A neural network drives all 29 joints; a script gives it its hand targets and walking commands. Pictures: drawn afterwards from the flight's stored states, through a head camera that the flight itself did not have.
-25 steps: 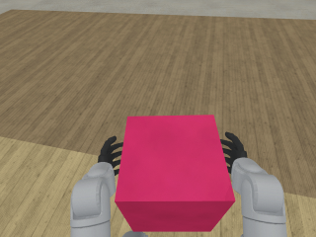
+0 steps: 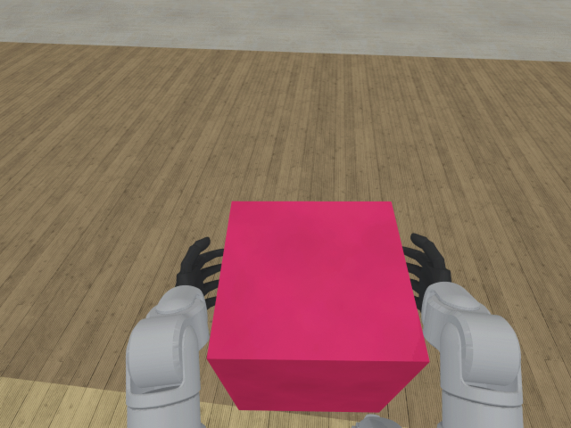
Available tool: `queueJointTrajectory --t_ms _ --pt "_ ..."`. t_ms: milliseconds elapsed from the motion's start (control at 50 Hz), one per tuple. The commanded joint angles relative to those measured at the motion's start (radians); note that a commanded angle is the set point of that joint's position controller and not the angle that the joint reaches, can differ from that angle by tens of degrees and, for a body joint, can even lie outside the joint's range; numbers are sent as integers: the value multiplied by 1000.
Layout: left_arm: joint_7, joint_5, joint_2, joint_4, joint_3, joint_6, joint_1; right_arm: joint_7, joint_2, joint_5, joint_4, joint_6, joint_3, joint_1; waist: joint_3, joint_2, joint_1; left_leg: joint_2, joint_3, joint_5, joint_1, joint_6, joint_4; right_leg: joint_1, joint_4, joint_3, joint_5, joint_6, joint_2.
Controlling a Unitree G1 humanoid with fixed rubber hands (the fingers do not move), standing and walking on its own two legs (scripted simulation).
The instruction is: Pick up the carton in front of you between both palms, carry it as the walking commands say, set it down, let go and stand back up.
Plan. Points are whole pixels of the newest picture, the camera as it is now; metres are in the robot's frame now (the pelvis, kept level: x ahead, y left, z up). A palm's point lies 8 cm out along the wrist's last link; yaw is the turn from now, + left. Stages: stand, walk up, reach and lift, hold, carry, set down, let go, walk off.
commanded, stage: carry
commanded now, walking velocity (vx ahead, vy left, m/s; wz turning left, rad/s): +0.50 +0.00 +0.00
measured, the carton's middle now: (309, 313) +0.28 -0.01 +0.01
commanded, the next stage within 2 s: none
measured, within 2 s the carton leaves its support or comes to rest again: neither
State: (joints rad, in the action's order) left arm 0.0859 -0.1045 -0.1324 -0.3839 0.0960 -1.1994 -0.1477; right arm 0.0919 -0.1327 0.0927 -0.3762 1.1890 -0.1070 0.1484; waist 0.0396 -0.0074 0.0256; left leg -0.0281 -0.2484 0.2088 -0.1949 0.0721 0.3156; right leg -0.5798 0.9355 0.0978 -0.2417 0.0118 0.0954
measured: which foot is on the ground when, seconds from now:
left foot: down 0.00-0.26, up 0.28-0.70, down 0.72-1.00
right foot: up 0.00-0.22, down 0.24-0.72, up 0.74-1.00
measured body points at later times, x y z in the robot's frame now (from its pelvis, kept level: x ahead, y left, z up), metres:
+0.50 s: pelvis +0.33 -0.05 -0.01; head +0.39 -0.07 +0.43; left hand +0.68 +0.12 +0.07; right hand +0.71 -0.18 +0.07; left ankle +0.35 +0.10 -0.68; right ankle +0.32 -0.11 -0.75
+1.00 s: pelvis +0.67 -0.01 -0.04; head +0.76 -0.01 +0.40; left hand +1.05 +0.13 +0.04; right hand +1.04 -0.18 +0.04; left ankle +0.61 +0.04 -0.77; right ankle +0.74 -0.16 -0.72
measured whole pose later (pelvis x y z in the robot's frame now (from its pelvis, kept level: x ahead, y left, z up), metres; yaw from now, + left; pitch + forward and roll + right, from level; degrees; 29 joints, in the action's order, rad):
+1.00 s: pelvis +0.67 -0.01 -0.04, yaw +1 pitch +7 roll -1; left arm 0.13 -0.07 -0.06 -0.10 0.22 -1.19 -0.61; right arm 0.13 -0.06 0.05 -0.09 1.17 -0.24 0.60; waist -0.08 0.00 0.05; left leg 0.02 -0.13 0.27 -0.29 0.12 0.52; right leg -0.69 0.91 0.02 -0.25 0.04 0.04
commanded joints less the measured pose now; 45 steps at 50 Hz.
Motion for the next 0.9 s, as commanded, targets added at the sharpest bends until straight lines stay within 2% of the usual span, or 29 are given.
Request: queueJointTrajectory --t_ms 0,80,140,160,180,200,220,240,260,280,300,320,340,380,460,500,600,620,640,660,680,700,720,740,760,800,820,840,880 --pt "-227 371 -897 -69 -724 18 -446 -269 -883 -420 -94 2 740 465 253 -110 -9 -242 182 -283 292 71 -125 -78 -172 34 88 -14 3" --pt "-221 386 -809 -57 -729 -2 -542 -256 -788 -403 -53 17 719 521 175 -133 -1 -200 104 -378 274 54 -102 -25 -340 100 197 3 -35" --pt "-218 401 -743 -5 -718 -16 -650 -237 -718 -384 16 26 691 605 145 -152 3 -198 79 -426 277 38 -44 46 -400 113 244 37 -50" --pt "-217 407 -731 24 -706 -19 -681 -231 -702 -379 44 29 682 642 158 -162 -1 -197 65 -498 276 28 19 103 -408 122 228 50 -65" --pt "-215 410 -721 59 -690 -21 -704 -225 -694 -379 72 32 676 683 193 -157 -23 -178 34 -570 260 11 128 210 -429 149 211 56 -98" --pt "-212 413 -711 99 -669 -22 -717 -220 -694 -382 100 36 671 718 257 -111 -59 -129 -8 -574 207 -13 315 391 -462 189 166 56 -144" --pt "-211 417 -706 128 -651 -25 -741 -215 -691 -386 128 38 661 757 337 -25 -96 -103 14 -351 57 -30 538 602 -447 69 65 56 -49" --pt "-211 408 -667 157 -618 -23 -778 -211 -724 -393 151 43 657 789 407 227 -89 9 56 -35 -225 -59 843 773 -560 -431 -139 172 235" --pt "-213 427 -703 202 -617 -21 -804 -207 -732 -403 157 43 653 842 408 331 -102 89 172 296 -420 -52 1035 810 -670 -655 -80 241 310" --pt "-217 452 -742 190 -622 -17 -858 -205 -776 -412 182 39 650 896 390 266 -87 20 257 272 -466 -18 1113 780 -646 -547 51 226 296" --pt "-221 475 -797 188 -628 -10 -913 -205 -815 -426 192 31 643 944 372 167 -79 -17 258 231 -484 -5 1106 737 -597 -441 238 203 265" --pt "-224 495 -840 177 -635 0 -980 -203 -859 -436 202 21 642 981 378 79 -68 -51 265 169 -475 -1 1038 685 -598 -360 240 179 248" --pt "-225 512 -878 172 -641 11 -1042 -200 -885 -441 206 9 642 1020 377 73 -55 -72 267 126 -444 -6 967 630 -610 -295 237 160 227" --pt "-224 526 -914 183 -641 29 -1107 -190 -919 -446 224 -10 643 1069 401 107 -57 -61 240 101 -422 -17 891 622 -609 -220 299 165 204" --pt "-215 519 -914 236 -616 43 -1144 -172 -939 -441 280 -32 632 1105 403 105 -70 -47 198 67 -527 -29 705 713 -566 -143 480 196 176" --pt "-212 510 -905 260 -601 44 -1151 -166 -935 -436 300 -34 621 1117 394 119 -79 -39 179 -5 -556 -27 600 753 -536 -108 564 193 152" --pt "-209 482 -899 292 -577 27 -1153 -171 -919 -430 317 -13 594 1138 340 130 -105 48 82 -250 -413 -20 227 758 -472 -4 694 149 64" --pt "-208 475 -899 300 -573 23 -1147 -175 -915 -427 321 -6 586 1134 332 140 -101 59 76 -290 -359 -10 168 752 -452 -1 696 136 63" --pt "-208 470 -901 309 -572 19 -1140 -181 -911 -422 328 1 576 1127 341 146 -82 68 73 -312 -276 4 125 739 -399 8 733 117 66" --pt "-208 468 -907 316 -575 14 -1140 -187 -907 -416 343 6 564 1107 372 124 -43 81 57 -353 -143 11 74 714 -294 43 753 86 51" --pt "-209 468 -914 325 -580 10 -1140 -193 -898 -410 354 10 551 1088 414 79 -6 53 62 -414 35 9 49 625 -145 76 635 57 24" --pt "-209 463 -908 335 -577 7 -1139 -201 -887 -407 362 16 536 1072 473 -15 16 -99 214 -567 263 6 162 419 43 50 283 43 3" --pt "-209 469 -938 349 -576 -3 -1159 -203 -864 -391 392 17 518 1093 569 -237 8 -336 563 -799 572 138 280 90 242 -9 -271 29 -103" --pt "-206 471 -931 353 -566 -10 -1154 -207 -875 -398 416 15 516 1064 602 -311 42 -392 769 -487 631 272 192 -105 465 -68 -375 27 -164" --pt "-202 474 -950 332 -578 -6 -1191 -213 -908 -408 392 11 524 1073 534 -247 46 -349 723 -394 575 255 153 -199 480 -114 -326 47 -120" --pt "-193 478 -990 281 -591 7 -1249 -218 -971 -450 297 1 558 1187 451 -76 43 -297 578 -516 435 186 137 -211 352 -128 -198 46 -57" --pt "-186 477 -999 262 -591 14 -1247 -217 -996 -475 256 -4 584 1230 460 -54 33 -278 529 -514 395 162 134 -175 287 -126 -156 41 -45" --pt "-177 473 -1001 248 -594 20 -1235 -215 -1010 -496 223 -10 604 1252 474 -58 28 -257 488 -516 378 146 131 -145 239 -115 -138 34 -44" --pt "-159 456 -989 230 -600 33 -1193 -210 -1008 -517 182 -19 630 1247 489 -78 26 -235 428 -591 380 146 147 -141 151 -85 -130 27 -52"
